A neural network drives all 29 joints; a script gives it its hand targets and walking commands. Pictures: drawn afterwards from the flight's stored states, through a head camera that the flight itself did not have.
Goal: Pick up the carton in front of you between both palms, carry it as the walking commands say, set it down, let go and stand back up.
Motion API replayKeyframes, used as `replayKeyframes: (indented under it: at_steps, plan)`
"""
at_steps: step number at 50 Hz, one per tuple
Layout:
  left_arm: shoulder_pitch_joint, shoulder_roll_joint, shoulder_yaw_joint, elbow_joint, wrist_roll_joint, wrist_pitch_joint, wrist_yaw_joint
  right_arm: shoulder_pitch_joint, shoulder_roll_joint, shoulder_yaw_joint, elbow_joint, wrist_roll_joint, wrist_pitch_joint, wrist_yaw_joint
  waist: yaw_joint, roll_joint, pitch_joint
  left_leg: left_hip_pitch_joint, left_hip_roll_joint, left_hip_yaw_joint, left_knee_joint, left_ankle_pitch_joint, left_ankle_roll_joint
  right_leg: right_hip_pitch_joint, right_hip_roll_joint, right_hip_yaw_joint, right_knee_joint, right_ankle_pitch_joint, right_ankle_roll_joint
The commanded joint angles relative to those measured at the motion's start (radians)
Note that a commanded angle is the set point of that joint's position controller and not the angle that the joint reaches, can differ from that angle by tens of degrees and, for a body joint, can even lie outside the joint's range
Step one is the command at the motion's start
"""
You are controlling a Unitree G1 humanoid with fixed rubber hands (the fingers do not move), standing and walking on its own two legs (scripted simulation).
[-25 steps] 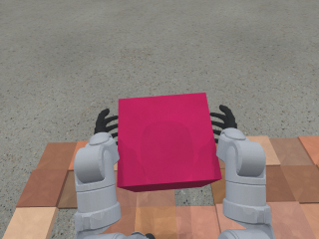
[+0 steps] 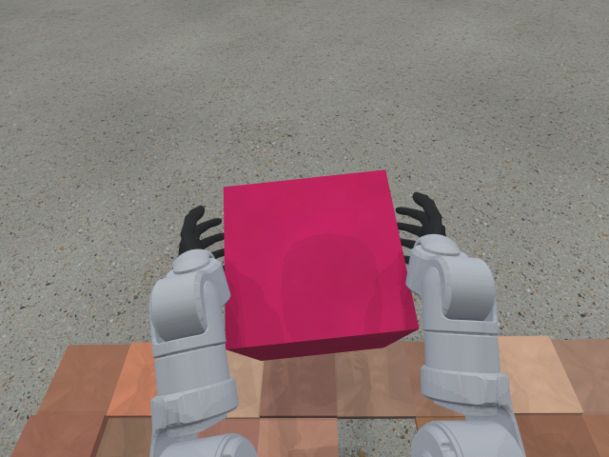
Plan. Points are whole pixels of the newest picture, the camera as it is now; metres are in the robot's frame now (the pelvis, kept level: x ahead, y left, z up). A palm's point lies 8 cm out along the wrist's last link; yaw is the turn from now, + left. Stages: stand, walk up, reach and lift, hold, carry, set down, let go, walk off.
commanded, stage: carry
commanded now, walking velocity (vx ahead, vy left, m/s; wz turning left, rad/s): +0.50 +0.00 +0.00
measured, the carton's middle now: (314, 278) +0.37 +0.00 +0.01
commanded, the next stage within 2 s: none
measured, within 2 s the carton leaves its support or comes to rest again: neither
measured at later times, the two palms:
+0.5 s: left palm (217, 151) +0.59 +0.15 +0.09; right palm (384, 148) +0.57 -0.14 +0.09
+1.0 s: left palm (235, 65) +0.86 +0.13 +0.12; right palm (362, 52) +0.88 -0.15 +0.12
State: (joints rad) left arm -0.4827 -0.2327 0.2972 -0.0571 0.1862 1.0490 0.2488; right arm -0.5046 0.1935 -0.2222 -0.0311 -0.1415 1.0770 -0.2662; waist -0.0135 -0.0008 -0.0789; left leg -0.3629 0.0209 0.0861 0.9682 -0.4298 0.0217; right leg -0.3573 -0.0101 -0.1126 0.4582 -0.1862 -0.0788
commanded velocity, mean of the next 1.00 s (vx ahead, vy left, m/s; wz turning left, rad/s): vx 0.50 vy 0.00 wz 0.00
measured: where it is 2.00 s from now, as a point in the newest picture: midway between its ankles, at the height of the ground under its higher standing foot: (277, 208)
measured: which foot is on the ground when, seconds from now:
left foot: up 0.00-0.32, down 0.34-0.78, up 0.80-1.00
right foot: down 0.00-0.40, up 0.42-0.74, down 0.76-1.00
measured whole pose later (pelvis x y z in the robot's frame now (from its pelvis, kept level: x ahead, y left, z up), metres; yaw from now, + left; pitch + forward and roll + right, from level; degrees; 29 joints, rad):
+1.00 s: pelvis +0.61 -0.02 +0.02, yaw +1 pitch +5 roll +2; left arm -0.21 -0.14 0.06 -0.29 0.09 1.30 0.24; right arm -0.22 0.15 -0.05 -0.29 -0.12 1.29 -0.23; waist 0.05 -0.01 -0.15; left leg -0.54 0.05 0.11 0.76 -0.30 0.00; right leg -0.16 -0.05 -0.15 0.35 -0.27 -0.02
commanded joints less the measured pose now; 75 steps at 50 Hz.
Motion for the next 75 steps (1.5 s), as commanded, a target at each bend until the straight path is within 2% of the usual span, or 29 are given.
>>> replayKeyframes:
  at_steps: [1, 8, 12, 16, 17, 18, 19, 20, 22, 25, 31, 34, 35, 36, 37, 38, 40, 42, 48, 53, 56, 57, 58, 59, 60, 61, 63, 65, 75]
  plan:
    - [-0.458, -0.971, -0.74, -0.144, -0.425, 0.083, -0.255, -0.409, 1.048, 0.695, -0.119, 0.339, 0.046, 0.223, 0.055, -0.087, -0.364, -0.411, 0.036, -0.04, 0.049, 0.043, -0.042, 0.598, -0.312, 0.365, -0.125, 0.526, -0.082]
    - [-0.164, -1.016, -0.742, -0.343, -0.477, 0.143, -0.29, -0.089, 1.082, 0.69, -0.364, 0.343, 0.082, 0.222, 0.043, -0.124, -0.308, -0.426, 0.027, 0.023, -0.145, 0.256, -0.045, 0.621, -0.235, 0.19, -0.15, 0.673, -0.046]
    - [-0.115, -0.959, -0.77, -0.388, -0.478, 0.169, -0.292, -0.114, 1.034, 0.737, -0.446, 0.381, 0.116, 0.237, 0.053, -0.147, -0.232, -0.334, -0.013, 0.092, -0.321, 0.388, -0.013, 0.563, -0.183, 0.098, -0.137, 0.736, -0.042]
    - [-0.089, -0.902, -0.793, -0.429, -0.476, 0.188, -0.279, -0.097, 0.969, 0.755, -0.471, 0.414, 0.149, 0.252, 0.004, -0.15, -0.3, 0.156, -0.1, 0.19, -0.526, 0.41, 0.032, 0.421, -0.143, -0.031, 0.143, 0.932, 0.026]
    - [-0.09, -0.885, -0.795, -0.429, -0.473, 0.191, -0.275, -0.095, 0.955, 0.757, -0.473, 0.42, 0.153, 0.258, -0.019, -0.095, -0.382, 0.432, 0.008, 0.064, -0.51, 0.421, 0.067, 0.234, -0.118, -0.026, 0.324, 0.687, 0.064]
    - [-0.096, -0.888, -0.809, -0.453, -0.476, 0.196, -0.274, -0.101, 0.922, 0.755, -0.478, 0.431, 0.154, 0.263, -0.011, 0.174, -0.489, 0.669, 0.311, -0.39, -0.503, 0.489, 0.184, -0.044, -0.015, 0.004, 0.611, 0.126, 0.096]
    - [-0.118, -0.905, -0.831, -0.494, -0.481, 0.194, -0.276, -0.089, 0.968, 0.768, -0.462, 0.447, 0.149, 0.268, -0.019, 0.24, -0.505, 0.754, 0.338, -0.503, -0.583, 0.528, 0.27, -0.211, 0.071, 0.074, 0.808, -0.241, 0.088]
    - [-0.116, -0.923, -0.828, -0.496, -0.482, 0.189, -0.282, -0.062, 1.012, 0.771, -0.459, 0.444, 0.135, 0.272, -0.023, 0.217, -0.461, 0.689, 0.315, -0.465, -0.573, 0.554, 0.257, -0.265, 0.021, 0.14, 0.85, -0.283, 0.069]
    - [-0.098, -0.956, -0.826, -0.43, -0.482, 0.176, -0.294, -0.085, 1.038, 0.769, -0.467, 0.423, 0.125, 0.273, -0.014, 0.053, -0.4, 0.553, 0.3, -0.359, -0.621, 0.554, 0.188, -0.267, -0.051, 0.172, 0.698, -0.247, 0.051]
    - [-0.097, -0.991, -0.827, -0.43, -0.471, 0.15, -0.296, -0.127, 1.054, 0.779, -0.493, 0.439, 0.109, 0.289, -0.004, 0.105, -0.342, 0.365, 0.258, -0.202, -0.715, 0.301, 0.152, -0.15, -0.052, 0.072, 0.395, -0.247, 0.062]
    - [-0.136, -0.889, -0.835, -0.434, -0.46, 0.146, -0.27, -0.162, 0.926, 0.799, -0.499, 0.44, 0.119, 0.284, -0.007, 0.138, -0.261, 0.209, 0.261, -0.089, -0.774, 0.089, 0.117, 0.047, -0.034, -0.025, 0.05, -0.011, 0.082]
    - [-0.078, -0.801, -0.786, -0.341, -0.434, 0.178, -0.248, -0.149, 0.83, 0.775, -0.44, 0.415, 0.157, 0.262, 0.009, 0.061, -0.241, 0.129, 0.179, 0.019, -0.639, -0.016, 0.06, 0.199, -0.045, -0.07, -0.031, 0.011, 0.076]
    - [-0.071, -0.778, -0.769, -0.314, -0.423, 0.189, -0.242, -0.139, 0.804, 0.758, -0.415, 0.407, 0.171, 0.256, 0.014, 0.036, -0.235, 0.093, 0.148, 0.065, -0.543, 0.003, 0.042, 0.249, -0.066, -0.042, -0.025, -0.016, 0.058]
    - [-0.057, -0.754, -0.751, -0.297, -0.415, 0.2, -0.236, -0.145, 0.793, 0.749, -0.404, 0.405, 0.183, 0.253, 0.028, -0.065, -0.233, 0.016, 0.098, 0.12, -0.356, 0.075, 0.012, 0.312, -0.158, 0.112, -0.101, -0.134, 0.009]
    - [-0.055, -0.728, -0.738, -0.279, -0.411, 0.21, -0.231, -0.144, 0.781, 0.733, -0.387, 0.403, 0.197, 0.25, 0.036, -0.242, -0.227, -0.155, 0.027, 0.09, -0.163, 0.037, -0.009, 0.399, -0.291, 0.401, -0.191, -0.196, -0.073]
    - [-0.055, -0.714, -0.722, -0.247, -0.405, 0.221, -0.227, -0.149, 0.768, 0.713, -0.353, 0.396, 0.212, 0.247, 0.052, -0.302, -0.188, -0.346, -0.009, 0.028, -0.052, -0.138, 0.0, 0.478, -0.363, 0.564, -0.21, -0.115, -0.139]
    - [-0.12, -0.781, -0.749, -0.278, -0.424, 0.228, -0.235, -0.16, 0.817, 0.705, -0.333, 0.401, 0.22, 0.252, 0.052, -0.142, -0.175, -0.432, 0.031, -0.026, 0.053, -0.136, -0.002, 0.477, -0.389, 0.523, -0.19, 0.204, -0.164]
    - [-0.208, -0.885, -0.79, -0.335, -0.479, 0.222, -0.258, -0.161, 0.91, 0.707, -0.329, 0.402, 0.208, 0.262, 0.044, -0.066, -0.238, -0.37, 0.057, -0.047, -0.016, -0.047, -0.006, 0.462, -0.361, 0.404, -0.206, 0.161, -0.113]
    - [-0.219, -0.984, -0.806, -0.413, -0.512, 0.18, -0.29, -0.122, 1.043, 0.702, -0.386, 0.374, 0.145, 0.258, 0.033, -0.161, -0.254, -0.227, 0.036, 0.042, -0.285, 0.253, -0.019, 0.399, -0.25, 0.133, -0.218, 0.224, -0.027]
    - [-0.099, -0.927, -0.805, -0.432, -0.48, 0.178, -0.267, -0.076, 0.987, 0.731, -0.461, 0.396, 0.149, 0.256, 0.041, -0.148, -0.195, -0.173, 0.021, 0.066, -0.497, 0.423, -0.001, 0.47, -0.226, 0.049, -0.177, 0.399, -0.011]
    - [-0.091, -0.904, -0.829, -0.449, -0.462, 0.175, -0.257, -0.051, 0.956, 0.737, -0.457, 0.409, 0.153, 0.273, 0.016, -0.12, -0.27, 0.094, -0.03, 0.137, -0.608, 0.482, 0.009, 0.455, -0.182, -0.042, 0.049, 0.579, 0.043]
    - [-0.1, -0.894, -0.84, -0.451, -0.456, 0.174, -0.254, -0.053, 0.939, 0.737, -0.458, 0.413, 0.15, 0.279, -0.006, -0.074, -0.338, 0.313, -0.003, 0.118, -0.588, 0.432, 0.018, 0.345, -0.146, -0.075, 0.229, 0.464, 0.078]
    - [-0.118, -0.889, -0.852, -0.463, -0.461, 0.174, -0.249, -0.067, 0.9, 0.736, -0.467, 0.424, 0.147, 0.284, -0.008, 0.104, -0.396, 0.538, 0.199, -0.132, -0.57, 0.41, 0.058, 0.1, -0.095, -0.056, 0.431, 0.132, 0.109]
    - [-0.133, -0.886, -0.868, -0.466, -0.462, 0.176, -0.245, -0.072, 0.871, 0.726, -0.451, 0.43, 0.143, 0.287, 0.007, 0.32, -0.412, 0.661, 0.377, -0.476, -0.612, 0.455, 0.122, -0.156, 0.026, -0.003, 0.616, -0.318, 0.134]
    - [-0.135, -0.871, -0.871, -0.426, -0.455, 0.177, -0.241, -0.059, 0.871, 0.721, -0.412, 0.421, 0.144, 0.288, -0.007, 0.296, -0.367, 0.622, 0.378, -0.521, -0.669, 0.443, 0.138, -0.251, 0.017, 0.074, 0.718, -0.332, 0.113]
    - [-0.149, -0.882, -0.868, -0.389, -0.46, 0.174, -0.24, -0.055, 0.859, 0.713, -0.393, 0.401, 0.141, 0.286, -0.012, 0.197, -0.31, 0.587, 0.347, -0.46, -0.649, 0.577, 0.143, -0.303, -0.004, 0.089, 0.735, -0.27, 0.089]
    - [-0.205, -0.9, -0.865, -0.36, -0.442, 0.15, -0.236, -0.168, 0.891, 0.73, -0.399, 0.414, 0.111, 0.292, -0.004, 0.121, -0.301, 0.501, 0.305, -0.316, -0.671, 0.562, 0.124, -0.295, -0.081, 0.094, 0.682, -0.177, 0.09]
    - [-0.269, -0.922, -0.86, -0.318, -0.437, 0.118, -0.227, -0.27, 0.889, 0.731, -0.4, 0.426, 0.078, 0.291, -0.007, 0.149, -0.289, 0.446, 0.255, -0.223, -0.694, 0.578, 0.084, -0.259, -0.079, 0.061, 0.622, -0.098, 0.086]
    - [-0.451, -0.798, -0.768, -0.167, -0.354, 0.039, -0.142, -0.519, 0.77, 0.703, -0.284, 0.415, 0.001, 0.224, -0.053, 0.086, -0.235, 0.567, 0.178, -0.087, -0.664, 0.875, 0.073, -0.444, -0.026, -0.036, 0.446, 0.084, 0.059]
